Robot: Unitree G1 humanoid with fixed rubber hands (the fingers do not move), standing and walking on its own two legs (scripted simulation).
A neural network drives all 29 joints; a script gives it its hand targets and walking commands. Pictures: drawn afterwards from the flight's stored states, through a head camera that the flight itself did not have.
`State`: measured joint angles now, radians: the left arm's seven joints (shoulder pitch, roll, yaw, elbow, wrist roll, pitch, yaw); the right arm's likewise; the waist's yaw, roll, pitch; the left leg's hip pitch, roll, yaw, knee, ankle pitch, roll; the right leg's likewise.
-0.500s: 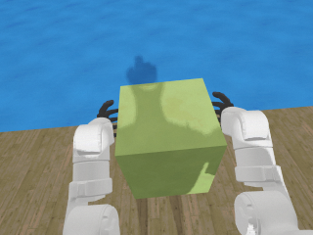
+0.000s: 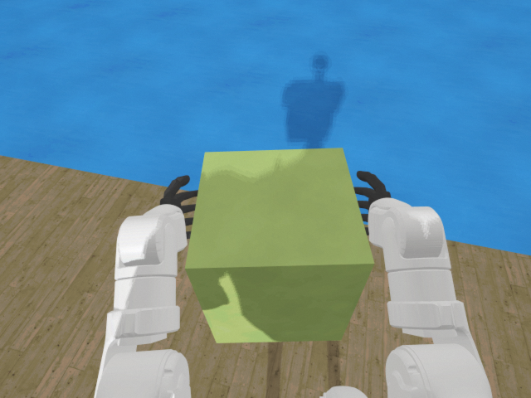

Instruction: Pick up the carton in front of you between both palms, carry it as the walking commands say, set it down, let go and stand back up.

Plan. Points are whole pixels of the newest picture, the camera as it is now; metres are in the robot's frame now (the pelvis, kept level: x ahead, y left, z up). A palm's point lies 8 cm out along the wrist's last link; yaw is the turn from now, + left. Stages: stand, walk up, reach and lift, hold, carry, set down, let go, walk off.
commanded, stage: carry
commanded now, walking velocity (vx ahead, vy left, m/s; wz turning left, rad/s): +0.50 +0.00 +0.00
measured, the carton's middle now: (276, 250) +0.34 +0.00 +0.01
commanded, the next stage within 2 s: none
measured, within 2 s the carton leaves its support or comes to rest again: neither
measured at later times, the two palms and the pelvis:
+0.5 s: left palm (203, 97) +0.64 +0.13 +0.09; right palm (352, 85) +0.66 -0.17 +0.09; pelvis +0.30 -0.04 -0.02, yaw +2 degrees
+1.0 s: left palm (197, 38) +0.94 +0.17 +0.06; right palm (313, 32) +0.94 -0.13 +0.06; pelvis +0.58 +0.01 -0.04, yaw +1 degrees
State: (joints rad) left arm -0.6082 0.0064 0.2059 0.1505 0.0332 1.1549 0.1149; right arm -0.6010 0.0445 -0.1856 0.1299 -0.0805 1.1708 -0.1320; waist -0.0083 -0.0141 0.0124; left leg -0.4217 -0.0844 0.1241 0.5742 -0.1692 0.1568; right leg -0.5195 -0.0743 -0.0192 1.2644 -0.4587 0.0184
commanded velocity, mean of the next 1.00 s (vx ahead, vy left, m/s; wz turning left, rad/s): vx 0.50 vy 0.00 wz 0.00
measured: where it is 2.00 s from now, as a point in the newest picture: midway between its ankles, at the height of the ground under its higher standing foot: (265, 190)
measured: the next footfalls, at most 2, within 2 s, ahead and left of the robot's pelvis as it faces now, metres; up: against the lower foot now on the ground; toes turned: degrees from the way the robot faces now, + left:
right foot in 0.34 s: +0.39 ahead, -0.08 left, -0.03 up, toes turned -2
left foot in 0.90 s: +0.69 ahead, +0.08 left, -0.04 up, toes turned +5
